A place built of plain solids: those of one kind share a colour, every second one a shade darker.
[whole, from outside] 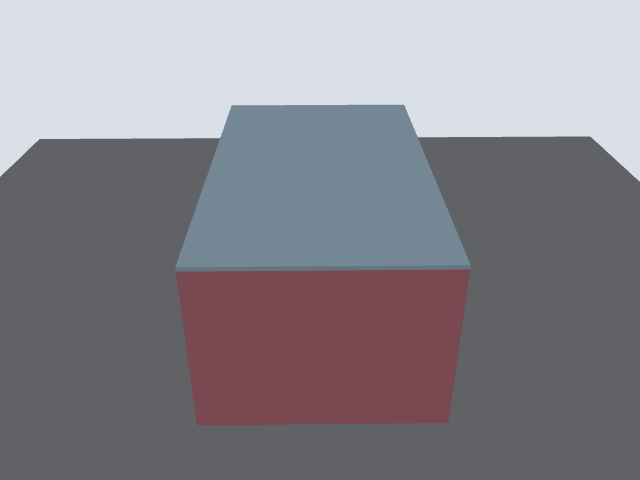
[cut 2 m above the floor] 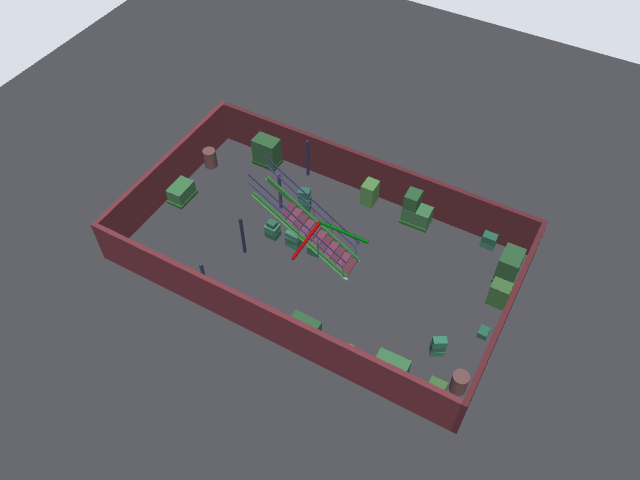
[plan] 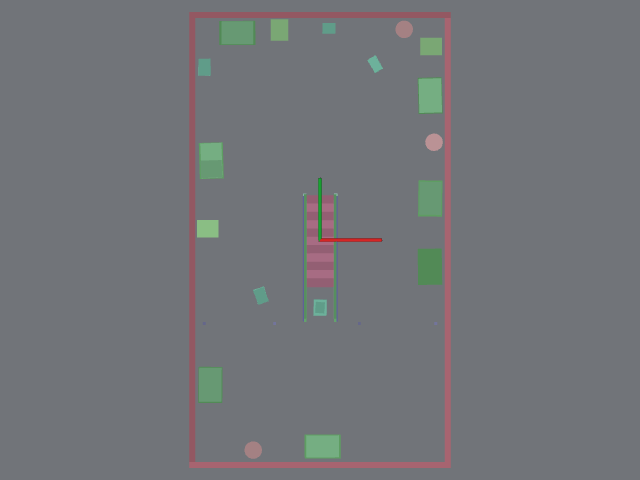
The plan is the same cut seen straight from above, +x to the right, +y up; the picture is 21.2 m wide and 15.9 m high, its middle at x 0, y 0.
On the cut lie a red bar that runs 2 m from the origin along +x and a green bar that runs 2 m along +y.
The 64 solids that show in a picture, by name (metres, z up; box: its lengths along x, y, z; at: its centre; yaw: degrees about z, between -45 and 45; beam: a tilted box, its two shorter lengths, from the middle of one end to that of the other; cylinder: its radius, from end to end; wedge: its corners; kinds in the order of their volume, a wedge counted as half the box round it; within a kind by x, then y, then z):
{
 "wall_1": {"box": [0.2, 14.71, 6.59], "at": [-4.23, 0.0, 3.0]},
 "wall_2": {"box": [8.67, 0.2, 6.59], "at": [0.0, -7.46, 3.0]},
 "wall_3": {"box": [8.67, 0.2, 6.59], "at": [0.0, 7.46, 3.0]},
 "wall_4": {"box": [0.2, 14.71, 6.59], "at": [4.23, 0.0, 3.0]},
 "roof_1": {"box": [8.67, 15.11, 0.15], "at": [0.0, 0.0, 6.37]},
 "load_1": {"box": [0.75, 1.13, 1.22], "at": [-3.63, -4.8, 0.75], "yaw": -0.3},
 "load_2": {"box": [0.71, 0.58, 0.71], "at": [-3.6, 2.35, 1.2], "yaw": 1.6},
 "load_3": {"box": [0.71, 1.16, 0.71], "at": [-3.6, 2.63, 0.5], "yaw": 1.8},
 "load_4": {"box": [1.05, 0.77, 1.12], "at": [-2.74, 6.87, 0.71]},
 "load_5": {"box": [1.09, 0.73, 0.59], "at": [0.09, -6.84, 0.44], "yaw": 0.4},
 "load_6": {"box": [0.75, 1.14, 1.08], "at": [3.65, 4.78, 0.68], "yaw": 1.4},
 "load_7": {"box": [0.72, 1.09, 0.89], "at": [3.66, 1.38, 0.59], "yaw": -0.9},
 "string_1": {"wedge": [[-0.53, -2.61, 2.83], [-0.53, -2.61, 2.85], [-0.53, 1.51, 0.17], [-0.53, 1.51, 0.18], [-0.45, -2.61, 2.83], [-0.45, -2.61, 2.85], [-0.45, 1.51, 0.17], [-0.45, 1.51, 0.18]]},
 "string_2": {"wedge": [[-0.45, -2.61, 2.57], [-0.45, -2.61, 2.85], [-0.45, 1.31, 0.04], [-0.45, 1.31, 0.32], [-0.44, -2.61, 2.57], [-0.44, -2.61, 2.85], [-0.44, 1.31, 0.04], [-0.44, 1.31, 0.32]]},
 "string_3": {"wedge": [[0.46, -2.61, 2.57], [0.46, -2.61, 2.85], [0.46, 1.31, 0.04], [0.46, 1.31, 0.32], [0.47, -2.61, 2.57], [0.47, -2.61, 2.85], [0.47, 1.31, 0.04], [0.47, 1.31, 0.32]]},
 "string_4": {"wedge": [[0.47, -2.72, 2.64], [0.47, -2.72, 2.66], [0.47, 1.31, 0.04], [0.47, 1.31, 0.06], [0.55, -2.72, 2.64], [0.55, -2.72, 2.66], [0.55, 1.31, 0.04], [0.55, 1.31, 0.06]]},
 "string_5": {"wedge": [[0.47, -2.61, 2.83], [0.47, -2.61, 2.85], [0.47, 1.51, 0.17], [0.47, 1.51, 0.18], [0.55, -2.61, 2.83], [0.55, -2.61, 2.85], [0.55, 1.51, 0.17], [0.55, 1.51, 0.18]]},
 "bin_1": {"box": [0.72, 0.58, 1.11], "at": [-3.72, 0.37, 0.51]},
 "bin_2": {"box": [0.58, 0.72, 1.11], "at": [-1.34, 6.96, 0.51]},
 "bin_3": {"box": [0.72, 0.58, 1.11], "at": [3.68, 6.41, 0.51]},
 "pallet_1": {"box": [0.8, 1.2, 0.19], "at": [-3.63, -4.8, 0.05], "yaw": -0.2},
 "pallet_2": {"box": [0.8, 1.2, 0.19], "at": [-3.6, 2.63, 0.05], "yaw": 1.5},
 "pallet_3": {"box": [1.2, 0.8, 0.19], "at": [-2.74, 6.86, 0.05], "yaw": 0.2},
 "pallet_4": {"box": [1.2, 0.8, 0.19], "at": [0.09, -6.84, 0.05], "yaw": 0.2},
 "pallet_5": {"box": [0.8, 1.2, 0.19], "at": [3.64, -0.89, 0.05], "yaw": 0.7},
 "pallet_6": {"box": [0.8, 1.2, 0.19], "at": [3.65, 1.37, 0.05], "yaw": -0.7},
 "pallet_7": {"box": [0.8, 1.2, 0.19], "at": [3.65, 4.78, 0.05], "yaw": 1.6},
 "carton_1": {"box": [0.4, 0.56, 0.37], "at": [-3.83, 5.72, 0.14], "yaw": -1.1},
 "carton_2": {"box": [0.4, 0.56, 0.32], "at": [-3.82, 5.72, 0.49], "yaw": 1.4},
 "carton_3": {"box": [0.37, 0.5, 0.37], "at": [-1.96, -1.83, 0.56], "yaw": 16.8},
 "carton_4": {"box": [0.37, 0.5, 0.37], "at": [-1.95, -1.85, 0.94], "yaw": 20.0},
 "carton_5": {"box": [0.32, 0.51, 0.46], "at": [-0.01, -0.27, 0.18], "yaw": 4.2},
 "carton_6": {"box": [0.31, 0.37, 0.21], "at": [0.0, -2.24, 0.72], "yaw": -3.9},
 "carton_7": {"box": [0.43, 0.59, 0.27], "at": [0.0, -1.2, 0.67], "yaw": -3.6},
 "carton_8": {"box": [0.44, 0.53, 0.3], "at": [0.01, -2.25, 0.46], "yaw": -1.1},
 "carton_9": {"box": [0.44, 0.53, 0.35], "at": [0.01, -2.23, 0.13], "yaw": -1.0},
 "carton_10": {"box": [0.43, 0.59, 0.32], "at": [0.01, -1.21, 0.11], "yaw": -4.2},
 "carton_11": {"box": [0.43, 0.59, 0.27], "at": [0.02, -1.2, 0.4], "yaw": 0.2},
 "carton_12": {"box": [0.44, 0.35, 0.33], "at": [0.3, 7.01, 0.11], "yaw": -0.2},
 "carton_13": {"box": [0.3, 0.5, 0.29], "at": [1.82, 5.83, 0.73], "yaw": 31.3},
 "carton_14": {"box": [0.3, 0.5, 0.29], "at": [1.83, 5.82, 0.44], "yaw": 32.8},
 "carton_15": {"box": [0.3, 0.5, 0.34], "at": [1.84, 5.82, 0.12], "yaw": 28.9},
 "guard_rail_1": {"wedge": [[-0.57, -2.7, 3.3], [-0.57, -2.7, 3.35], [-0.57, 1.34, 0.7], [-0.57, 1.34, 0.75], [-0.53, -2.7, 3.3], [-0.53, -2.7, 3.35], [-0.53, 1.34, 0.7], [-0.53, 1.34, 0.75]]},
 "guard_rail_2": {"wedge": [[-0.57, -2.7, 3.75], [-0.57, -2.7, 3.8], [-0.57, 1.46, 1.07], [-0.57, 1.46, 1.11], [-0.53, -2.7, 3.75], [-0.53, -2.7, 3.8], [-0.53, 1.46, 1.07], [-0.53, 1.46, 1.11]]},
 "guard_rail_3": {"wedge": [[0.55, -2.7, 3.3], [0.55, -2.7, 3.35], [0.55, 1.34, 0.7], [0.55, 1.34, 0.75], [0.59, -2.7, 3.3], [0.59, -2.7, 3.35], [0.59, 1.34, 0.7], [0.59, 1.34, 0.75]]},
 "guard_rail_4": {"wedge": [[0.55, -2.7, 3.75], [0.55, -2.7, 3.8], [0.55, 1.46, 1.07], [0.55, 1.46, 1.11], [0.59, -2.7, 3.75], [0.59, -2.7, 3.8], [0.59, 1.46, 1.07], [0.59, 1.46, 1.11]]},
 "drum_1": {"cylinder": 0.29, "from": [-2.21, -6.96, 0.0], "to": [-2.21, -6.96, 0.88]},
 "drum_2": {"cylinder": 0.29, "from": [2.79, 6.98, 0.0], "to": [2.79, 6.98, 0.88]},
 "drum_3": {"cylinder": 0.29, "from": [3.78, 3.24, 0.0], "to": [3.78, 3.24, 0.88]},
 "column_1": {"box": [0.1, 0.1, 2.58], "at": [-3.83, -2.77, 1.24]},
 "column_2": {"box": [0.1, 0.1, 2.58], "at": [-1.5, -2.77, 1.24]},
 "column_3": {"box": [0.1, 0.1, 2.58], "at": [1.3, -2.77, 1.24]},
 "column_4": {"box": [0.1, 0.1, 2.58], "at": [3.83, -2.77, 1.24]},
 "tread_1": {"wedge": [[-0.44, -1.56, 1.91], [-0.44, -1.56, 1.96], [-0.44, -1.27, 1.91], [-0.44, -1.27, 1.96], [0.45, -1.27, 1.9], [0.45, -1.27, 1.95], [0.46, -1.56, 1.91], [0.46, -1.56, 1.96]]},
 "tread_2": {"wedge": [[-0.44, -1.29, 1.73], [-0.44, -1.29, 1.78], [-0.44, -0.99, 1.73], [-0.44, -0.99, 1.78], [0.45, -0.99, 1.73], [0.45, -0.99, 1.78], [0.46, -1.29, 1.73], [0.46, -1.29, 1.78]]},
 "tread_3": {"wedge": [[-0.44, -1.01, 1.55], [-0.44, -1.01, 1.6], [-0.44, -0.72, 1.55], [-0.44, -0.72, 1.6], [0.45, -0.72, 1.55], [0.45, -0.72, 1.6], [0.46, -1.01, 1.55], [0.46, -1.01, 1.6]]},
 "tread_4": {"wedge": [[-0.44, -0.74, 1.37], [-0.44, -0.74, 1.42], [-0.44, -0.44, 1.37], [-0.44, -0.44, 1.42], [0.45, -0.44, 1.37], [0.45, -0.44, 1.42], [0.46, -0.74, 1.37], [0.46, -0.74, 1.42]]},
 "tread_5": {"wedge": [[-0.44, -0.46, 1.2], [-0.44, -0.46, 1.25], [-0.44, -0.17, 1.2], [-0.44, -0.17, 1.25], [0.45, -0.17, 1.19], [0.45, -0.17, 1.24], [0.46, -0.46, 1.2], [0.46, -0.46, 1.25]]},
 "tread_6": {"wedge": [[-0.44, -0.19, 1.02], [-0.44, -0.19, 1.07], [-0.44, 0.11, 1.02], [-0.44, 0.11, 1.07], [0.45, 0.11, 1.02], [0.45, 0.11, 1.07], [0.46, -0.19, 1.02], [0.46, -0.19, 1.07]]},
 "tread_7": {"wedge": [[-0.44, 0.09, 0.84], [-0.44, 0.09, 0.89], [-0.44, 0.38, 0.84], [-0.44, 0.38, 0.89], [0.45, 0.38, 0.84], [0.45, 0.38, 0.89], [0.46, 0.09, 0.84], [0.46, 0.09, 0.89]]},
 "tread_8": {"wedge": [[-0.44, 0.36, 0.67], [-0.44, 0.36, 0.72], [-0.44, 0.66, 0.66], [-0.44, 0.66, 0.71], [0.45, 0.66, 0.66], [0.45, 0.66, 0.71], [0.46, 0.36, 0.67], [0.46, 0.36, 0.72]]},
 "tread_9": {"wedge": [[-0.44, 0.64, 0.49], [-0.44, 0.64, 0.54], [-0.44, 0.93, 0.49], [-0.44, 0.93, 0.54], [0.45, 0.93, 0.49], [0.45, 0.93, 0.54], [0.46, 0.64, 0.49], [0.46, 0.64, 0.54]]},
 "tread_10": {"wedge": [[-0.44, 0.91, 0.31], [-0.44, 0.91, 0.36], [-0.44, 1.21, 0.31], [-0.44, 1.21, 0.36], [0.45, 1.21, 0.31], [0.45, 1.21, 0.36], [0.46, 0.91, 0.31], [0.46, 0.91, 0.36]]},
 "tread_11": {"wedge": [[-0.44, 1.19, 0.13], [-0.44, 1.19, 0.18], [-0.44, 1.48, 0.13], [-0.44, 1.48, 0.18], [0.45, 1.19, 0.13], [0.45, 1.19, 0.18], [0.45, 1.48, 0.13], [0.45, 1.48, 0.18]]}
}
